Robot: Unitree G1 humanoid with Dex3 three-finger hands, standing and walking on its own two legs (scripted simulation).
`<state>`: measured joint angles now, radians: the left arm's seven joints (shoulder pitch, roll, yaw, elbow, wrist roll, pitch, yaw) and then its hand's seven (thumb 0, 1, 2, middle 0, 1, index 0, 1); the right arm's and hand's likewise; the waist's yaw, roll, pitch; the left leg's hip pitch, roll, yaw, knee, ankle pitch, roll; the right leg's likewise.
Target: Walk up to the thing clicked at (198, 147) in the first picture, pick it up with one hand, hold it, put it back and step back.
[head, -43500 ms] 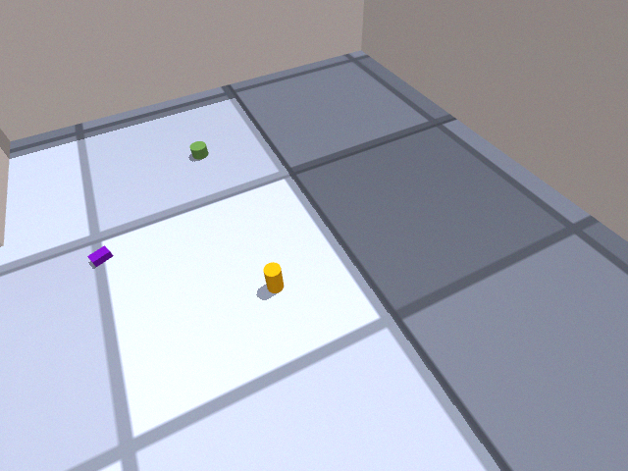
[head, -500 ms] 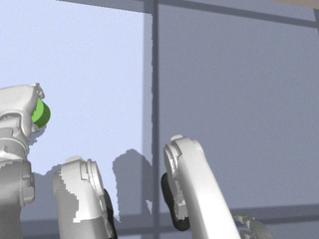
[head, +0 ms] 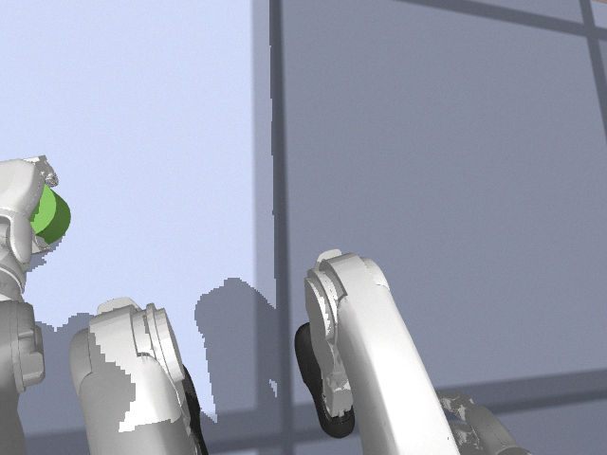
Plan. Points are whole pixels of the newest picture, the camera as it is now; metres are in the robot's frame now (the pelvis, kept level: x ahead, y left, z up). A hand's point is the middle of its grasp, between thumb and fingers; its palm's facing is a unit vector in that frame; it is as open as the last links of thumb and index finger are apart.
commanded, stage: lower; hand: left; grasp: from above
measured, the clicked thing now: (28, 213) +0.46 +0.30 -0.22
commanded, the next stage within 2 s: rest in 0.04 s
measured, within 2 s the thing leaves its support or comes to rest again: rests again in 1.26 s
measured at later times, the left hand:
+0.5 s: hand (41, 215) +0.46 +0.29 -0.23, palm faces -0.45 -0.11 -0.88, open 10.5 cm
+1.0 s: hand (46, 217) +0.46 +0.29 -0.25, palm faces -0.44 -0.12 -0.89, open 10.5 cm
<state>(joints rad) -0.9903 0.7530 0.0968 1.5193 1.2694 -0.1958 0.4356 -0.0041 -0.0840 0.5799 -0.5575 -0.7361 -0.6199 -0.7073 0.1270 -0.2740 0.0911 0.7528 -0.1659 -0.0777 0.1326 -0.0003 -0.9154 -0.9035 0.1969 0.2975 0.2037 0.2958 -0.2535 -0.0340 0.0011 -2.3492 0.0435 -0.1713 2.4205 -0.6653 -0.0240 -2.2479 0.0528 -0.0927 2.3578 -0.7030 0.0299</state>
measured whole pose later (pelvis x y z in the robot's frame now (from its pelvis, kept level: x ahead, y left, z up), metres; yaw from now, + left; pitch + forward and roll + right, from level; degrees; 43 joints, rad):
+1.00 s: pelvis +0.00 +0.01 -0.02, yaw -5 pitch +29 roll -12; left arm -1.02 0.92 0.15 1.69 1.28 -0.19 0.59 0.00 -0.09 0.58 -0.57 -0.72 -0.63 -0.70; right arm 0.10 -0.30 0.22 0.72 -0.24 -0.19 0.22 0.00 -0.91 -0.90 0.20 0.30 0.20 0.30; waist -0.34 -0.11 0.11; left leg -2.37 0.05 -0.25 2.54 -0.70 -0.02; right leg -2.24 0.08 -0.15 2.41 -0.70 0.05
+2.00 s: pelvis +0.00 +0.01 -0.02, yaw -6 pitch +26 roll -13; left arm -1.05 1.01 0.12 1.75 1.26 -0.21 0.63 0.00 -0.16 0.68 -0.40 -0.78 -0.42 -0.76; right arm 0.08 -0.34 0.30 0.68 -0.26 -0.26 0.25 0.00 -0.90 -0.90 0.20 0.30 0.20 0.30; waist -0.37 -0.15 0.18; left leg -2.35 0.05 -0.29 2.55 -0.70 -0.02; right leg -2.22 0.10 -0.18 2.40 -0.68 0.06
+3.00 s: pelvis +0.00 +0.01 -0.01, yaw -6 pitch +29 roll -13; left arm -0.93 0.89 0.13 1.42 1.22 -0.15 0.54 0.00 -0.51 0.96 -0.08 -1.00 -0.09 -0.99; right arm 0.12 -0.32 0.22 0.69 -0.22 -0.21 0.26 0.00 -0.90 -0.90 0.20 0.30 0.20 0.30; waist -0.30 -0.08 0.07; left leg -2.36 0.05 -0.27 2.52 -0.70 -0.03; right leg -2.23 0.09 -0.17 2.37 -0.69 0.05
